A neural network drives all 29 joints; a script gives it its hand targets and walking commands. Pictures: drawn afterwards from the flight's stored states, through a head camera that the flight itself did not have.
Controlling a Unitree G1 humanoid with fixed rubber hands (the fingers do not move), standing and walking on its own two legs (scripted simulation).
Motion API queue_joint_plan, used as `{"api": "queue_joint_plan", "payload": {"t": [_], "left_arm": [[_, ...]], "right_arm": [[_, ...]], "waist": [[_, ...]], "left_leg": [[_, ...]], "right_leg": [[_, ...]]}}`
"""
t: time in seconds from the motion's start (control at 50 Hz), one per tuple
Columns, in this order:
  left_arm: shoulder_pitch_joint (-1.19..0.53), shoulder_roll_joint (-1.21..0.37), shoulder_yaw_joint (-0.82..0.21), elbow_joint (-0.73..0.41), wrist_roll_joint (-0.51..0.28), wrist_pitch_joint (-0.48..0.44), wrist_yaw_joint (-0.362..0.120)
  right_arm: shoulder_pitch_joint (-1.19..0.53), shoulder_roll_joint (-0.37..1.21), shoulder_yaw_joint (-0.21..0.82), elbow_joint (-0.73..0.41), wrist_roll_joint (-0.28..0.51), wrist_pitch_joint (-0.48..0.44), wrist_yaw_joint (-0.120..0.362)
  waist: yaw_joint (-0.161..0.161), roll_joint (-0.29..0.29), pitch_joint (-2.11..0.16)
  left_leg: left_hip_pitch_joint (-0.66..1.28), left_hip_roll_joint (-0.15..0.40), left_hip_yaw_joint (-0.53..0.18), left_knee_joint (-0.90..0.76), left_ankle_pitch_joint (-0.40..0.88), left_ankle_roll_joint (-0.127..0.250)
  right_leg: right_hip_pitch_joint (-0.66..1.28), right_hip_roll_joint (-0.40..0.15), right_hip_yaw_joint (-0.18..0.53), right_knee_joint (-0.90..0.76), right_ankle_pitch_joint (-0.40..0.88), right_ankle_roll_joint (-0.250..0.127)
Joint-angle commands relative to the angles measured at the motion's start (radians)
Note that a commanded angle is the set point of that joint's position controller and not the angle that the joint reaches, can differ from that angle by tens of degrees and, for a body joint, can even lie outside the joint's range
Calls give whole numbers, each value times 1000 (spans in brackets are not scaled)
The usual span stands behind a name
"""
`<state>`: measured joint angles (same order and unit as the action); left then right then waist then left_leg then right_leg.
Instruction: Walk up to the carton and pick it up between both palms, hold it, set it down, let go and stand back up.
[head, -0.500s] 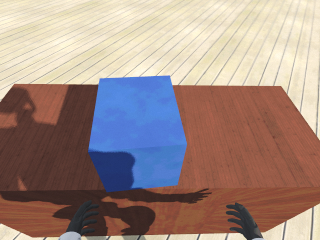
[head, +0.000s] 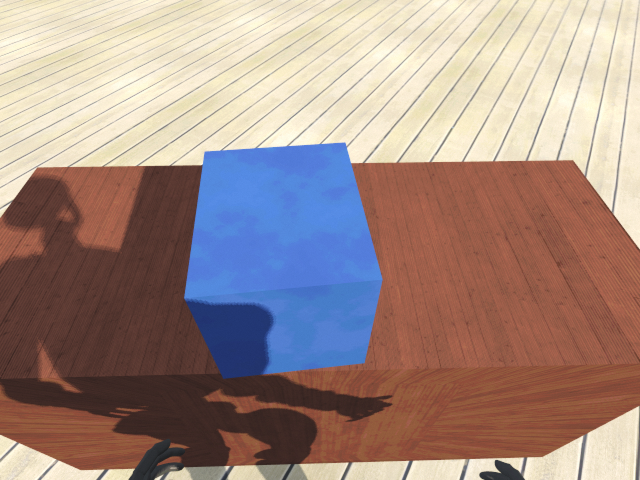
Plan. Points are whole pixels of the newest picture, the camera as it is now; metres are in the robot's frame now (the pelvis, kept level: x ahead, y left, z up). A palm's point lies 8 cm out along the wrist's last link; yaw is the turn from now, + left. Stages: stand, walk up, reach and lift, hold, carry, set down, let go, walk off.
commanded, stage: stand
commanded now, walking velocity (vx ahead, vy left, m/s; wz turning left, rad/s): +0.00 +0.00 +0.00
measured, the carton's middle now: (285, 258) +0.43 +0.07 +0.00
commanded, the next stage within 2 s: none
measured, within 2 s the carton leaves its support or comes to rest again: neither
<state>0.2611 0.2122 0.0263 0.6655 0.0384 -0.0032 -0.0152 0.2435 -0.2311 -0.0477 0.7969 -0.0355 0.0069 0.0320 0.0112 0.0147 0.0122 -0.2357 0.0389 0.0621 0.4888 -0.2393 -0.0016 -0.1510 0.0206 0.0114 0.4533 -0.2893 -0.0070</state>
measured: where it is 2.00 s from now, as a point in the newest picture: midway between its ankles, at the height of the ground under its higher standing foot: outside the picture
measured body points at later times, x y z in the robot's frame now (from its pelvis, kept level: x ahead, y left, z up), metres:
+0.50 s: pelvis -0.01 +0.02 +0.00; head -0.02 +0.01 +0.45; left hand +0.01 +0.25 -0.14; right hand -0.01 -0.22 -0.15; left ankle +0.01 +0.12 -0.74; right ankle -0.03 -0.12 -0.74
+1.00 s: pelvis -0.02 +0.03 +0.00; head -0.02 +0.02 +0.45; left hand -0.05 +0.23 -0.16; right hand -0.05 -0.19 -0.16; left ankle +0.01 +0.12 -0.74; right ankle -0.03 -0.12 -0.74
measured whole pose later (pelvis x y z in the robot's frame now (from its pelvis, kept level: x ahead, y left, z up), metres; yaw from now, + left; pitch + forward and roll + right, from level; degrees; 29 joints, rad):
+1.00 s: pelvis -0.02 +0.03 +0.00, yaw +0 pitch -2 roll +0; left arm 0.37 0.11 -0.01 1.13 0.02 -0.01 0.04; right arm 0.32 -0.13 -0.02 1.16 -0.02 0.01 -0.02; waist -0.01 0.01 0.01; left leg -0.21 -0.01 0.08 0.42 -0.18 0.04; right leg -0.14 -0.03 0.03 0.42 -0.25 0.04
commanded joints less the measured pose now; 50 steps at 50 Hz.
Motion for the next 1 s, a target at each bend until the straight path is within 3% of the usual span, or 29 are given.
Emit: {"api": "queue_joint_plan", "payload": {"t": [0.0, 0.18, 0.5, 0.98], "left_arm": [[-8, 104, 30, -55, -2, -36, 12], [95, 99, 25, 75, -11, -34, 33], [161, 42, 3, 288, -19, -27, 52], [199, -29, -27, 461, -23, -16, 62]], "right_arm": [[10, -110, -31, -47, -4, -19, -1], [94, -102, -26, 70, 4, -20, -23], [146, -48, -8, 248, 13, -13, -47], [162, 15, 18, 359, 18, -6, -59]], "waist": [[-9, -38, -59], [-9, -14, 11], [-20, -13, 82], [-24, -15, 109]], "left_leg": [[56, 64, -73, -56, 173, 13], [45, 65, -92, -112, 138, 25], [47, 60, -109, -183, 33, 35], [28, 55, -121, -200, -30, 41]], "right_leg": [[-69, -96, 86, -73, 251, -21], [-85, -95, 88, -100, 160, -21], [-91, -90, 75, -137, 110, -13], [-117, -87, 66, -121, 82, 0]]}}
